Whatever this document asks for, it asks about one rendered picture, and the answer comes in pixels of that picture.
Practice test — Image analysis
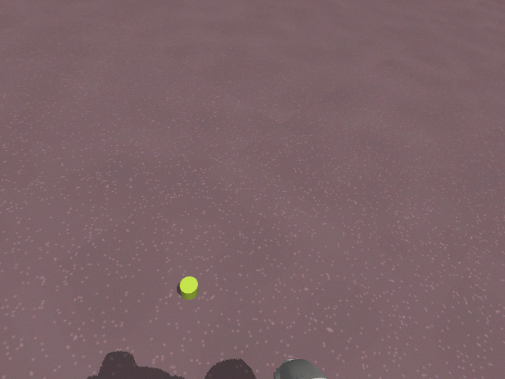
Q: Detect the tin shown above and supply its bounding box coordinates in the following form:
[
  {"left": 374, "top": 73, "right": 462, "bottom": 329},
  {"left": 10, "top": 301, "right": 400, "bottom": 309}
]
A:
[{"left": 180, "top": 276, "right": 198, "bottom": 300}]

